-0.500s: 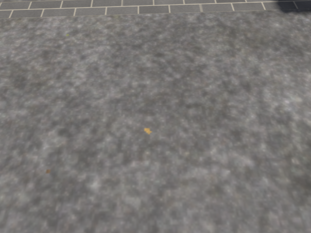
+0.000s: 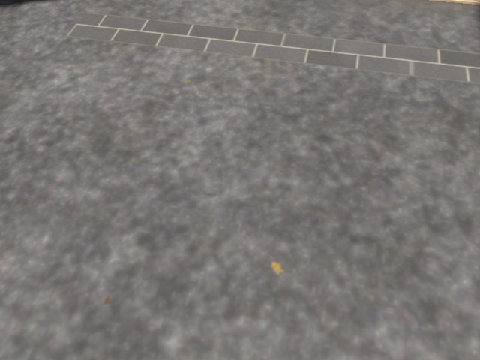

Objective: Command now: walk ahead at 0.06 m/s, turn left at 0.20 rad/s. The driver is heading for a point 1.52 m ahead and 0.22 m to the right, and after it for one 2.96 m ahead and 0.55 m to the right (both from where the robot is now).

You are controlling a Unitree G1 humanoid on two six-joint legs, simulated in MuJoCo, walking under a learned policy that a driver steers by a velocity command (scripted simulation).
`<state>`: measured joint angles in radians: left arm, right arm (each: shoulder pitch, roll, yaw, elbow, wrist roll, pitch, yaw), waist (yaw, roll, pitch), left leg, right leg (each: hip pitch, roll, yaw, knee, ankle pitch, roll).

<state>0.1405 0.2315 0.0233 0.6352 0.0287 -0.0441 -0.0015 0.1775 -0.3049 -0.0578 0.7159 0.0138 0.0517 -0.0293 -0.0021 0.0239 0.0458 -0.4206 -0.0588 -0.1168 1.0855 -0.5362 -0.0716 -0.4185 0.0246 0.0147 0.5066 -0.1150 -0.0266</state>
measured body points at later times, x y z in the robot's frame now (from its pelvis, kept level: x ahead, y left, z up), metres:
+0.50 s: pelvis +0.05 +0.02 +0.00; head +0.05 +0.03 +0.45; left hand +0.18 +0.27 -0.11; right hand +0.16 -0.22 -0.12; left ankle +0.01 +0.15 -0.73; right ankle +0.09 -0.11 -0.73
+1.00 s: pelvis +0.06 +0.03 +0.00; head +0.06 +0.03 +0.45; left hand +0.15 +0.28 -0.13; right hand +0.11 -0.22 -0.14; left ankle +0.01 +0.15 -0.73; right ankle +0.09 -0.11 -0.73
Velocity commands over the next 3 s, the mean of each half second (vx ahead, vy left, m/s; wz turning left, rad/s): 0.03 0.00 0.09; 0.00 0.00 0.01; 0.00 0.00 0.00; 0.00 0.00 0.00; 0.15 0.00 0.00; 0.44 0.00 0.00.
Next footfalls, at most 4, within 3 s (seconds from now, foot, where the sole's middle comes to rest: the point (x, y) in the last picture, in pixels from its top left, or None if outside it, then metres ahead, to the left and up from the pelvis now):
0.16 left None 0.05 0.14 -0.77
2.90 left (210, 337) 0.52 0.14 -0.77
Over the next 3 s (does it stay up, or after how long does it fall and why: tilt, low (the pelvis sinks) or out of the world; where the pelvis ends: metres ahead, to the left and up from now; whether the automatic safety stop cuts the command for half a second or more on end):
stays up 0.38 0.05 -0.01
